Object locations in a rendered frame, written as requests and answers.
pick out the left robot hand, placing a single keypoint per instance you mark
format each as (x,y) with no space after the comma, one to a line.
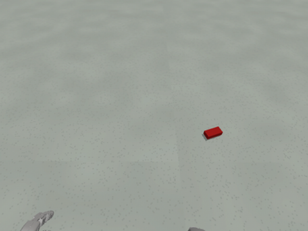
(37,221)

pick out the small box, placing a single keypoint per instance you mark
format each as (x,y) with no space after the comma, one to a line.
(213,132)

